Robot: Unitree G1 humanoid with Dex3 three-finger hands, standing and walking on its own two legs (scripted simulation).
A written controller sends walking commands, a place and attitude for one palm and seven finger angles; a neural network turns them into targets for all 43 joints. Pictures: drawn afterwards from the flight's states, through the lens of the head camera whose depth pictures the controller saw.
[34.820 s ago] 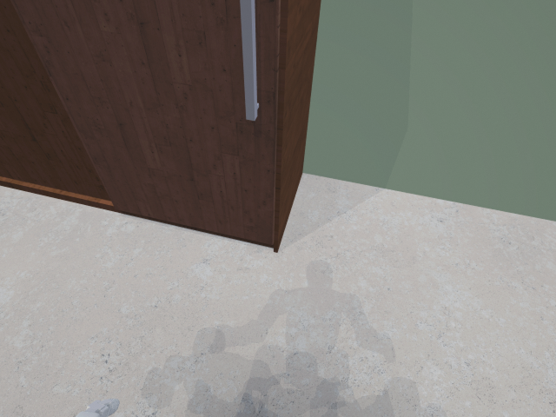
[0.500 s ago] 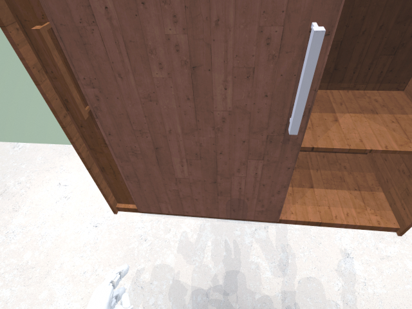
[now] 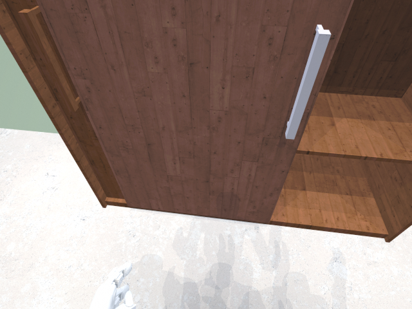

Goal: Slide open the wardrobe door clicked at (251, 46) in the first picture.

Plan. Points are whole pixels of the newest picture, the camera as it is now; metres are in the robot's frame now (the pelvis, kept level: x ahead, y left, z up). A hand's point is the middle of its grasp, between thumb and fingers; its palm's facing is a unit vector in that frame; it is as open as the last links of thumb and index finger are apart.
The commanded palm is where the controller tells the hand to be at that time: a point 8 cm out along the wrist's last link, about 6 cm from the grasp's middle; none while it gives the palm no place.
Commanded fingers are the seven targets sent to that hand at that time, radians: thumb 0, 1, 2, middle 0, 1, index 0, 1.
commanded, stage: stop stepping back and stand still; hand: right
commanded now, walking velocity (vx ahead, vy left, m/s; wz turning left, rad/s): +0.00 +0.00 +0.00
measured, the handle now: (302, 88) +0.65 -0.22 +0.10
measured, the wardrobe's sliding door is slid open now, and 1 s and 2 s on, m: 0.60 0.60 0.60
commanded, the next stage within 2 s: let the arm hang, fingers relaxed in 0.48 s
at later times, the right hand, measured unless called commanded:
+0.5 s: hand (399, 202) +0.25 -0.26 +0.17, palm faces +0.36 +0.79 -0.50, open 7.4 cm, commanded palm +0.19 -0.29 +0.18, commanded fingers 0.00 -0.90 -0.90 0.20 0.30 0.20 0.30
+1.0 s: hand out of the picture +0.00 -0.19 -0.18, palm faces +0.01 +0.99 -0.16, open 7.0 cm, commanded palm none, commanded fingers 0.00 -0.90 -0.90 0.20 0.30 0.20 0.30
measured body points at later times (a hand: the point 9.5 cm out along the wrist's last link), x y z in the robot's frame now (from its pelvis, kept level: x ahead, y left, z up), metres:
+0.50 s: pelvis +0.04 +0.00 +0.00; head +0.06 -0.01 +0.45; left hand +0.22 +0.24 -0.06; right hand +0.23 -0.30 +0.20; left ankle +0.00 +0.10 -0.74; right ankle +0.05 -0.10 -0.74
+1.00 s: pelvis -0.01 +0.00 +0.00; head +0.02 -0.04 +0.45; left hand +0.02 +0.25 -0.14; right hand +0.00 -0.24 -0.17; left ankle +0.00 +0.10 -0.74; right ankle +0.05 -0.10 -0.74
